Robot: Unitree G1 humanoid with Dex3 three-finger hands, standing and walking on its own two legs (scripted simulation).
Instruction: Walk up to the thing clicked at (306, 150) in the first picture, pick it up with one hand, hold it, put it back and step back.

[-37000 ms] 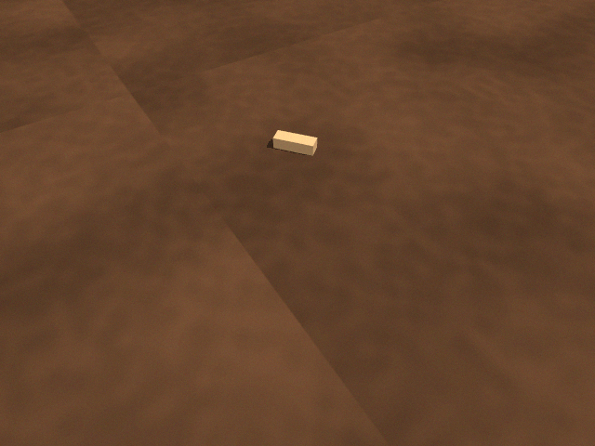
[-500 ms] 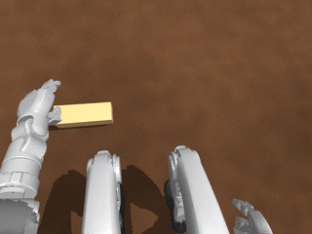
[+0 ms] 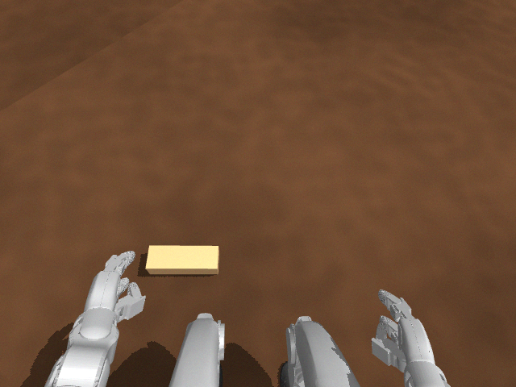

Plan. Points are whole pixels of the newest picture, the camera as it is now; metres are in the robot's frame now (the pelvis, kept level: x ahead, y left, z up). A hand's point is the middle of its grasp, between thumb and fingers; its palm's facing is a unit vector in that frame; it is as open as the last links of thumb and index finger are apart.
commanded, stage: home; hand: left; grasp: from above
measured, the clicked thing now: (184, 260) +0.49 +0.22 -0.59
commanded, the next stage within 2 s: none
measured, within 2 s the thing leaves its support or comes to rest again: neither
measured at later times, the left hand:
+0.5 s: hand (111, 331) +0.20 +0.18 +0.05, palm faces +0.09 -0.97 -0.21, open 7.4 cm
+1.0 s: hand (117, 333) +0.20 +0.18 +0.05, palm faces +0.08 -0.98 -0.20, open 7.4 cm
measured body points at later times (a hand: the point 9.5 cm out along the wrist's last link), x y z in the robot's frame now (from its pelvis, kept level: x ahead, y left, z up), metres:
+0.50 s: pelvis +0.05 +0.00 +0.10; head +0.06 +0.00 +0.55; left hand +0.19 +0.23 +0.07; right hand +0.22 -0.24 +0.04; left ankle +0.06 +0.12 -0.59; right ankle +0.04 -0.13 -0.59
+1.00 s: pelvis +0.05 -0.01 +0.10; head +0.06 +0.00 +0.55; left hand +0.19 +0.23 +0.07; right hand +0.21 -0.25 +0.03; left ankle +0.06 +0.12 -0.59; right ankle +0.04 -0.13 -0.59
